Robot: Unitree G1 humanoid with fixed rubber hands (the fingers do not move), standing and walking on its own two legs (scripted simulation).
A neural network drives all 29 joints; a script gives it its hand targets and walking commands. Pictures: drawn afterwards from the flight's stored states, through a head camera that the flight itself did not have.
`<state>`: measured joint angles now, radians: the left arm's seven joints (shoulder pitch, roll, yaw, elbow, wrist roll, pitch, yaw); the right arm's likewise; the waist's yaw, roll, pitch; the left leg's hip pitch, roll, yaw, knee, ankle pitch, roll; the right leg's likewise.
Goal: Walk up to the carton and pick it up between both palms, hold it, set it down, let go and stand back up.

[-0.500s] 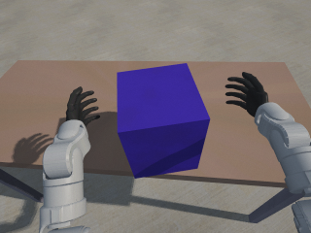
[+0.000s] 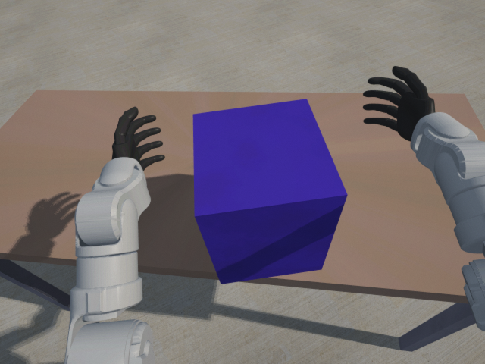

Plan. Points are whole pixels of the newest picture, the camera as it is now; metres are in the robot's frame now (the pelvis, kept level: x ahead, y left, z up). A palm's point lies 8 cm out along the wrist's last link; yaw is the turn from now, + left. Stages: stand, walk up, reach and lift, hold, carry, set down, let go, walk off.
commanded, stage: reach and lift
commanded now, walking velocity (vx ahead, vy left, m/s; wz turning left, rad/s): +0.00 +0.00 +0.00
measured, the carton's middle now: (261, 196) +0.40 +0.04 +0.03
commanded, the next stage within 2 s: none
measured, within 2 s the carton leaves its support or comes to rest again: neither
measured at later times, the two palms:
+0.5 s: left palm (151, 215) +0.33 +0.22 +0.07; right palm (380, 182) +0.43 -0.17 +0.05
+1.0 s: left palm (166, 212) +0.35 +0.20 +0.05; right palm (369, 179) +0.44 -0.15 +0.05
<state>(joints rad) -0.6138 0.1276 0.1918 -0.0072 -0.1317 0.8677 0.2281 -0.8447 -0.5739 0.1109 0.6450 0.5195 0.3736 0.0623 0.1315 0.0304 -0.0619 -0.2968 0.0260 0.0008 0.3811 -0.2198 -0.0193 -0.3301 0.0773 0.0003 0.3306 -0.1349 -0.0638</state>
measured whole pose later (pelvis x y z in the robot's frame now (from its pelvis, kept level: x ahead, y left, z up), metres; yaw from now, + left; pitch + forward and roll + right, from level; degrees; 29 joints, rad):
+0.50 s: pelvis -0.02 +0.00 -0.01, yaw +2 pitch +13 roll -1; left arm -0.49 0.03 0.13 0.32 -0.08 0.38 0.22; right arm -0.67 -0.37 -0.03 0.82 0.28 0.05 0.08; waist 0.15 0.03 -0.08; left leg -0.46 0.03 -0.03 0.45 -0.21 -0.03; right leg -0.47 0.08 -0.03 0.37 -0.12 -0.07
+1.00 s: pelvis -0.02 -0.02 -0.01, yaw +2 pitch +16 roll +0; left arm -0.61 0.01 0.21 0.67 -0.01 0.08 0.19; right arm -0.78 -0.31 0.02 1.02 0.26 -0.06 0.03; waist 0.15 -0.01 -0.13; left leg -0.51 0.03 -0.03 0.40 -0.17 -0.05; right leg -0.54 0.08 -0.03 0.37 -0.11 -0.09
